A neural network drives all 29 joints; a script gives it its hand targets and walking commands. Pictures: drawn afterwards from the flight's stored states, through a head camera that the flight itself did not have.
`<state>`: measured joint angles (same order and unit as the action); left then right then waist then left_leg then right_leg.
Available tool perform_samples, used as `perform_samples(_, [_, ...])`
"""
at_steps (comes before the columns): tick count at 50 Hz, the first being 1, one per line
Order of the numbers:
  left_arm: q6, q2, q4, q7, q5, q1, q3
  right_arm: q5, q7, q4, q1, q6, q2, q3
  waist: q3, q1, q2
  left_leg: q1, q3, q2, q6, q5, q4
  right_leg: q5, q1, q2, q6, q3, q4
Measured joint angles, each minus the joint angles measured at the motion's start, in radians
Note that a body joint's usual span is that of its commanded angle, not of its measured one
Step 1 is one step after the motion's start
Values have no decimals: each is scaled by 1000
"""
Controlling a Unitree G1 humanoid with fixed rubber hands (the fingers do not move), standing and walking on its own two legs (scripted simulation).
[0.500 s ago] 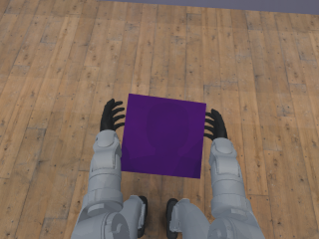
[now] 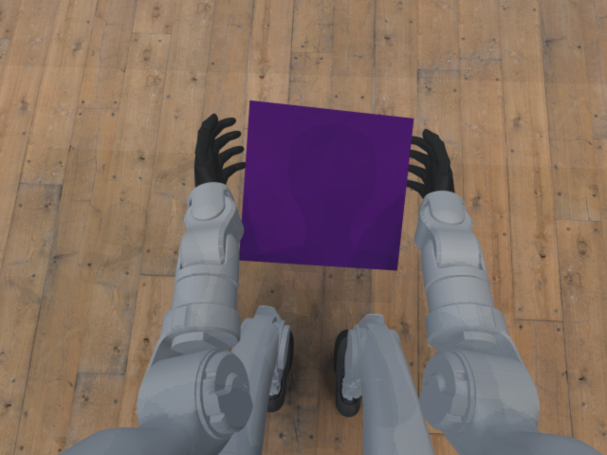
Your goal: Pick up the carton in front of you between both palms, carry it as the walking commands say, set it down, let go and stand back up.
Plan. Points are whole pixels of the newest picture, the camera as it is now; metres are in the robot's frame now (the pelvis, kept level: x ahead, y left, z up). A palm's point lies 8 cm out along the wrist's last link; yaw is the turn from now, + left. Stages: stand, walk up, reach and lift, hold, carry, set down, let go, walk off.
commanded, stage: set down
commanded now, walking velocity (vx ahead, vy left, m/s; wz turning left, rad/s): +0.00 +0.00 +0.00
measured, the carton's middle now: (315, 190) +0.47 +0.03 -0.19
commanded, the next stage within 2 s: none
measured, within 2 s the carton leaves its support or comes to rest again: rests again in 1.36 s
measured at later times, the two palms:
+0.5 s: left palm (237, 188) +0.47 +0.16 -0.21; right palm (404, 182) +0.51 -0.13 -0.23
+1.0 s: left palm (242, 190) +0.50 +0.18 -0.33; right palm (385, 174) +0.56 -0.12 -0.35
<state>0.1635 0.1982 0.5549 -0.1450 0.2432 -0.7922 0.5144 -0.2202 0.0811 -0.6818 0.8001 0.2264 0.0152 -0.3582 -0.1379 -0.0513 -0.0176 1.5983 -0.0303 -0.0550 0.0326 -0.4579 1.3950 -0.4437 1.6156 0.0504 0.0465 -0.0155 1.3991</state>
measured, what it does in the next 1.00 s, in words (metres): lowers itself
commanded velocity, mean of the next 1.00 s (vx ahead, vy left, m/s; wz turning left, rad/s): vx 0.00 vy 0.00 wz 0.00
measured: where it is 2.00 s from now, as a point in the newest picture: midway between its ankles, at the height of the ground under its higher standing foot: (310, 385)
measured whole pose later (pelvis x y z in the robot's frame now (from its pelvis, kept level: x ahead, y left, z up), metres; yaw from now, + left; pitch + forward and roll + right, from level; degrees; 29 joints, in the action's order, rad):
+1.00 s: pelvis -0.03 -0.01 -0.20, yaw +0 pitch +40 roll +5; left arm 0.26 -0.05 0.75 -0.13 0.09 -1.36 0.56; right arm -0.02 0.10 -1.13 1.60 0.28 -0.33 -0.05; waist 0.28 -0.12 -0.01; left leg 2.19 -0.06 -0.05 -0.01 -0.61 2.10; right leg -0.55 2.26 0.08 0.08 -0.04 2.11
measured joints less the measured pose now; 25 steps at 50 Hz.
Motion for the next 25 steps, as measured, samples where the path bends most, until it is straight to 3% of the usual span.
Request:
perform_samples(5, [32,-28,34,3,7,-58,30,-74,-7,-99,128,27,-10,-50,-5,8,-11,107,3,-2,-4,-19,95,-20,105,-4,7,-12,93])
perform_samples(14, [70,-78,15,-34,-39,-192,11,-3,9,-147,266,21,-62,-31,74,19,-22,283,1,1,-13,-40,259,-39,281,-5,19,-27,256])
perform_samples(17, [70,-86,14,-51,-47,-238,-3,26,16,-140,304,30,-104,18,98,8,-14,333,-6,5,-13,-49,311,-46,334,-3,17,-26,308])
perform_samples(25, [60,-109,80,-18,-54,-317,41,38,15,-198,422,75,-177,82,142,-29,11,439,-19,14,-18,-76,422,-67,452,3,25,-25,425])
